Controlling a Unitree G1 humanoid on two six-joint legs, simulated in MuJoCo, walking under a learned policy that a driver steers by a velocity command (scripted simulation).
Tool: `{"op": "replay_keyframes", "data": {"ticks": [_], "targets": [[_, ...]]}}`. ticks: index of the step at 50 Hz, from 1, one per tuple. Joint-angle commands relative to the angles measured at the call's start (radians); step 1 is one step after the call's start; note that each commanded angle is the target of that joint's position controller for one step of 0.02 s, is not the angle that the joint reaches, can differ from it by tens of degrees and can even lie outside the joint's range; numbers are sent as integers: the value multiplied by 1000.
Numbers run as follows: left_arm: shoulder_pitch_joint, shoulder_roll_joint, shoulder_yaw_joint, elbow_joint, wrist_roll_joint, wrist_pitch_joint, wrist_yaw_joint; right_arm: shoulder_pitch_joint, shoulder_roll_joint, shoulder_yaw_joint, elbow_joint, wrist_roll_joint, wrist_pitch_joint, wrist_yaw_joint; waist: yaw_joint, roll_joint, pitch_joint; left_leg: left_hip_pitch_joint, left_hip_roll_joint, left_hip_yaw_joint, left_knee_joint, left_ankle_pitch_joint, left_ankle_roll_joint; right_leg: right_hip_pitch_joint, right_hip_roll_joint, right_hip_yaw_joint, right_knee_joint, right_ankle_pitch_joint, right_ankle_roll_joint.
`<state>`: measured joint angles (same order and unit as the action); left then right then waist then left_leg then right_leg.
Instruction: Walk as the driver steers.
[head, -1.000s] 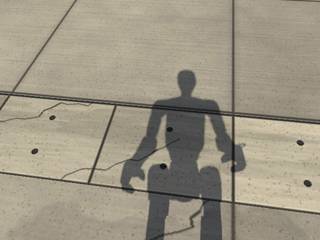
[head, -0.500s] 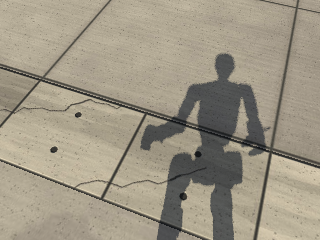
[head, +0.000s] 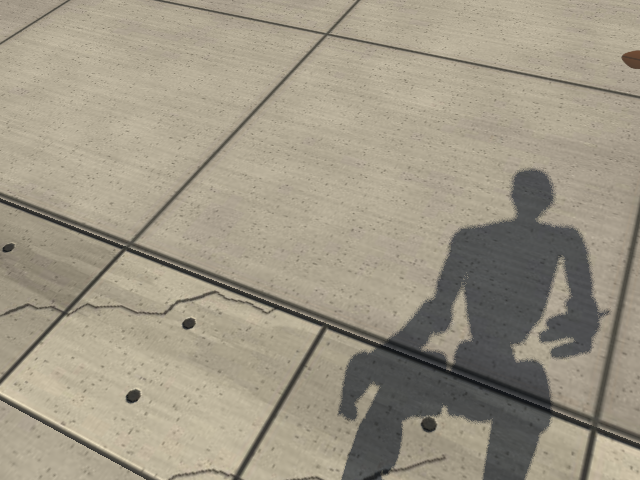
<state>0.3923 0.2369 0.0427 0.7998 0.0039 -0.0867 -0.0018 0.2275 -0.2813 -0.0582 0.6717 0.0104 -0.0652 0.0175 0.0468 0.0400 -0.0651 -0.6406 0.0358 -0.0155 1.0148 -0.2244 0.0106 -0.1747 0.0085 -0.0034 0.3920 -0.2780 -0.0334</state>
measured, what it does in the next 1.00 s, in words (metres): walks ahead, turning right: left foot, then right foot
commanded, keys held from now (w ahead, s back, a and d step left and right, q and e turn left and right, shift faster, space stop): w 0.44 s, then w+e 0.56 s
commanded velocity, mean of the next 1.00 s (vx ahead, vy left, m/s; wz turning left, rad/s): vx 0.49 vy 0.00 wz -0.20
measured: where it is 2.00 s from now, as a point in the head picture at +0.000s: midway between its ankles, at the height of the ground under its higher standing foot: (475, 282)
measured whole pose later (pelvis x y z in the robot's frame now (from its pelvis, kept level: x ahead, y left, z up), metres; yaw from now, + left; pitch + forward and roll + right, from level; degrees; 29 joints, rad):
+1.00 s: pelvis +0.55 -0.05 +0.00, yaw -15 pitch +2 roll +0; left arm 0.30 0.28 0.06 0.69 -0.01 -0.05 -0.02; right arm 0.15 -0.29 -0.05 0.72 -0.01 -0.10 0.00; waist 0.03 0.02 0.04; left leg -0.59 0.08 -0.06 1.08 -0.31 -0.02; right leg -0.29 0.11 0.05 0.41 -0.16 -0.10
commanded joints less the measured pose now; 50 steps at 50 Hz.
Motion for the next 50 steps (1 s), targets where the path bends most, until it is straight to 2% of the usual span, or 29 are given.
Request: {"op": "replay_keyframes", "data": {"ticks": [1, 4, 8, 10, 11, 12, 13, 14, 15, 16, 17, 18, 20, 22, 24, 29, 35, 37, 38, 39, 40, 41, 42, 43, 44, 45, 46, 48, 50], "targets": [[-38, 142, 29, -54, -4, -13, 5, -142, -19, 0, -100, -5, -22, 1, 2, -141, 107, -162, 36, 6, -118, 147, -21, 67, -202, 189, -233, 192, -155], [14, 167, 33, -25, -14, -7, 9, -238, 11, 14, -116, 1, -23, 13, 41, -143, 108, -37, 7, 36, -321, 243, -22, 52, -177, 107, -222, 295, -137], [65, 195, 40, 4, -29, 7, 6, -325, -12, 10, -144, 17, -27, 35, 60, -153, 132, 5, -10, 36, -451, 223, 5, 141, -238, 133, -190, 342, -141], [61, 213, 46, 13, -32, 17, 10, -307, -39, 0, -147, 15, -31, 40, 30, -167, 117, 62, -25, 38, -497, 167, 40, 196, -261, 133, -139, 492, -127], [52, 227, 51, 14, -33, 21, 13, -261, -63, -11, -137, 10, -32, 38, -4, -176, 81, 148, -48, 54, -515, 137, 60, 214, -255, 119, -73, 664, -114], [40, 229, 51, 14, -35, 26, 17, -146, -94, -29, -105, 4, -30, 31, -71, -169, 8, 319, -75, 80, -550, 159, 91, 199, -226, 81, 53, 828, -94], [31, 212, 43, 4, -26, 25, 19, 20, -141, -50, -63, -1, -26, 17, -148, -156, -99, 591, -27, 37, -528, 195, 132, 72, -187, 50, 247, 800, -66], [76, 125, 15, -38, -6, 10, 17, 186, -238, -73, -40, -30, -19, 4, -174, 29, -287, 1025, 249, -315, -476, 185, 254, -296, -84, -2, 636, 427, -8], [128, 75, -6, -29, -5, -11, 10, 222, -217, -63, -16, -12, -14, 8, -154, 220, -411, 1136, 380, -681, -621, 18, 345, -508, 31, 103, 857, -303, 14], [27, 172, 24, -41, -35, -22, 3, 188, -144, -43, -12, -4, -7, 3, -171, 146, -276, 1041, 328, -608, -664, -74, 297, -617, -31, 135, 944, -268, 8], [-63, 185, 26, -72, -42, -28, 0, 111, -122, -32, -14, 4, -4, 0, -148, 99, -128, 875, 291, -461, -693, -24, 264, -645, -78, 87, 924, -167, 4], [-104, 172, 26, -78, -27, -29, 5, 48, -102, -24, -17, -2, -5, 2, -114, 25, -50, 723, 248, -377, -730, 48, 249, -610, -111, 67, 877, -92, 8], [-68, 141, 28, -72, -16, -11, 3, -19, -66, -15, -19, -19, -13, 9, -39, 45, 10, 527, 194, -283, -808, 113, 243, -501, -152, 77, 815, -14, 19], [-49, 107, 21, -68, -15, 10, 5, -32, -70, -18, -3, -11, -28, 10, -9, 54, 38, 442, 182, -220, -860, 151, 256, -478, -161, 67, 772, 14, 39], [-97, 103, 19, -82, -12, 22, 9, -23, -90, -25, 21, -17, -40, 5, -8, 37, 72, 415, 183, -145, -888, 205, 254, -517, -169, 70, 702, 101, 58], [-269, 83, 7, -119, -19, 13, -13, 29, -130, -35, 63, -16, -41, -10, -74, 5, 107, 443, 154, 19, -897, 261, 190, -476, -130, 44, 381, 378, 40], [-397, 97, 10, -195, -23, 17, -49, 98, -162, -50, 116, 4, -13, -20, -116, -7, 142, 692, 237, 63, -824, 298, 148, -547, -97, 27, 222, 273, -22], [-363, 121, 23, -208, -18, 19, -57, 81, -186, -58, 115, 6, 2, -27, -84, 20, 102, 731, 237, 96, -713, 572, 120, -456, -49, -32, 210, 160, -56], [-280, 149, 40, -195, -16, 22, -56, 67, -195, -60, 110, 8, 11, -33, -36, 33, 43, 730, 219, 124, -588, 744, 100, -335, -6, -67, 198, 133, -76], [-123, 198, 69, -154, -18, 25, -49, 65, -181, -53, 104, 3, 20, -41, 40, 14, -41, 663, 173, 170, -376, 816, 68, -115, 47, -88, 161, 163, -107], [44, 293, 101, -129, -20, 31, -33, 92, -139, -33, 77, -22, 15, -50, 91, -117, -162, 412, 123, 190, -43, 526, 22, 208, -106, 162, 172, 227, -177], [28, 365, 107, -135, -33, 23, -37, 196, -15, 10, 38, -41, -14, -30, -13, -348, -279, -17, -91, 72, 281, -323, -37, 534, -318, 726, 33, -16, -364], [65, 264, 83, -153, -31, 21, -35, 94, -113, -8, 45, -8, -47, -14, 70, -223, -328, -128, -60, -93, 365, -333, -17, 579, -326, 810, -69, -111, -339], [25, 230, 72, -150, -20, 16, -30, 2, -140, -15, 14, 23, -65, -6, 74, -180, -189, -193, -20, -84, 355, -242, 0, 481, -299, 672, -76, -39, -297], [-36, 221, 69, -163, -19, 15, -26, -39, -126, -7, 3, 12, -75, -12, 42, -72, -108, -170, 21, -77, 289, -163, 7, 338, -265, 571, -77, 69, -275], [-95, 201, 63, -177, -13, 17, -23, -55, -127, -12, 1, -11, -76, -19, 4, -39, -51, -112, 49, -75, 207, -118, 2, 200, -238, 493, -90, 185, -265], [-128, 182, 55, -194, -1, 16, -20, -40, -130, -18, -2, -17, -66, -21, -33, -64, -37, -39, 68, -83, 169, -96, -3, 109, -214, 449, -112, 263, -263], [-150, 172, 53, -200, -6, 14, -15, -15, -113, -18, 1, -22, -43, -22, -63, -80, -15, 2, 71, -71, 92, -85, -27, 22, -188, 395, -147, 323, -273], [-133, 191, 59, -190, -13, 12, -3, -48, -90, -11, -8, -29, -29, -26, -62, -76, 17, 1, 60, -52, -9, -23, -57, -45, -164, 335, -162, 373, -270]]}}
